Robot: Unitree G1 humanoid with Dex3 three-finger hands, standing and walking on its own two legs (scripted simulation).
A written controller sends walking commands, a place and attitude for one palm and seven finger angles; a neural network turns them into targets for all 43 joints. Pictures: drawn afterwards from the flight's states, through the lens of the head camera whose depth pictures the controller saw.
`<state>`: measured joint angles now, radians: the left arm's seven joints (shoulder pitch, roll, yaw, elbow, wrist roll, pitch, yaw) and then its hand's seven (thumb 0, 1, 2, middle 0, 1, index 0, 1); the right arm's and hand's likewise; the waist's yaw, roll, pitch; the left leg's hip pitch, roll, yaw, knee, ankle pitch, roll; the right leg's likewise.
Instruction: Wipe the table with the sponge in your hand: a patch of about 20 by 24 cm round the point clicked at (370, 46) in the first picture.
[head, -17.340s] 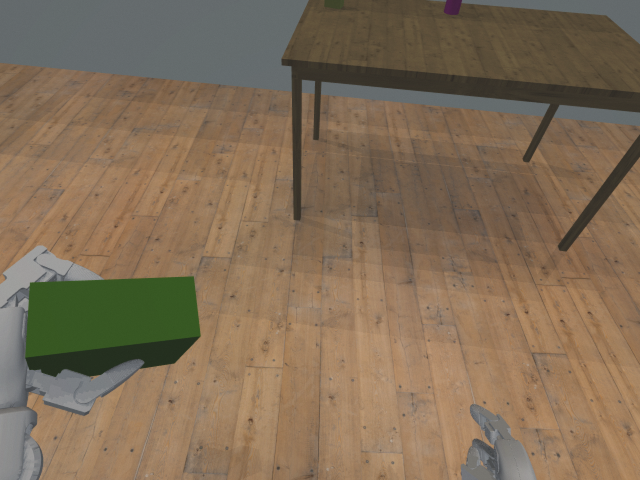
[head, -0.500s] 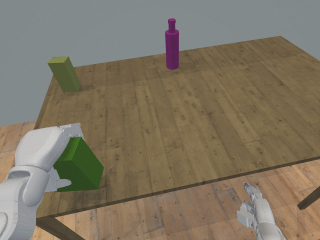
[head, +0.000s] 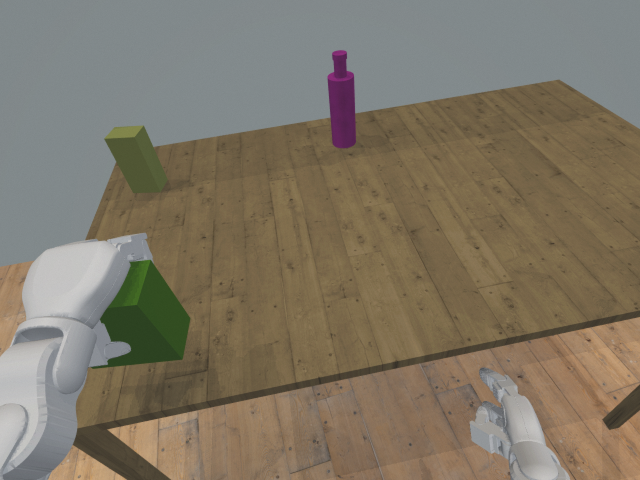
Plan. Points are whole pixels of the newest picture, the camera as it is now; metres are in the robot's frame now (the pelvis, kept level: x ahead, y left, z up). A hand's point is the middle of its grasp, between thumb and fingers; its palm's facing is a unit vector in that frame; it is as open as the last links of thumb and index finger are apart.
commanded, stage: turn the palm down, sponge in hand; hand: left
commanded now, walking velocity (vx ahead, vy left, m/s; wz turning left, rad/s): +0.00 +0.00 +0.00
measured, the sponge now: (128, 326) +0.23 +0.29 +0.10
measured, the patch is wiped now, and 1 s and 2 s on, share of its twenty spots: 0.00 0.00 0.00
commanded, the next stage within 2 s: move the sponge above the wiping area in 0.06 s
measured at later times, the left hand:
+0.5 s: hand (107, 288) +0.24 +0.30 +0.15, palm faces +0.13 -0.01 -0.99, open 10.1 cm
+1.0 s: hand (98, 298) +0.24 +0.32 +0.13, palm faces +0.10 -0.07 -0.99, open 10.1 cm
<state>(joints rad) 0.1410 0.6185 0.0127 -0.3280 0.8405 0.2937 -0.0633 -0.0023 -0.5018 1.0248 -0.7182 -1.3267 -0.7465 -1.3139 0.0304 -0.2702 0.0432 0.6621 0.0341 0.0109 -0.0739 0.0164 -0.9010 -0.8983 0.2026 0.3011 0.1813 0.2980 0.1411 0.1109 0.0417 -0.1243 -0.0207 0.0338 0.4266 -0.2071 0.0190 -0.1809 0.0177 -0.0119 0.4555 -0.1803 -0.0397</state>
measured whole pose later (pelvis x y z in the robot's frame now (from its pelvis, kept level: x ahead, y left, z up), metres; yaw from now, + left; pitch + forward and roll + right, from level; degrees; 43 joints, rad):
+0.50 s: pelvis +0.01 -0.01 +0.00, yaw +0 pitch -5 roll +1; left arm 0.09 0.60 0.08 -0.21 0.83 0.30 -0.04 0.00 -0.50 1.02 -0.72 -1.33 -0.74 -1.32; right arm 0.03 -0.27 0.04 0.68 0.04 -0.01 -0.08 0.02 -0.90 -0.90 0.20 0.30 0.20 0.30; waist 0.13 0.12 0.04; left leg -0.14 0.00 0.03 0.43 -0.22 0.00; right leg -0.19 0.04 -0.02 0.45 -0.18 -0.05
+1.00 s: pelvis +0.02 +0.01 +0.00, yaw +0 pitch -3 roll +0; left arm 0.17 0.55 0.07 -0.26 0.84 0.40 -0.03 0.00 -0.50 1.03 -0.71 -1.33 -0.74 -1.32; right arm 0.05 -0.29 0.02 0.66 0.05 0.02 -0.07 0.02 -0.90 -0.90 0.20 0.30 0.18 0.30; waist 0.11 0.11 0.03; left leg -0.13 -0.03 0.04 0.41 -0.22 0.03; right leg -0.18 0.01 0.00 0.42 -0.19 -0.02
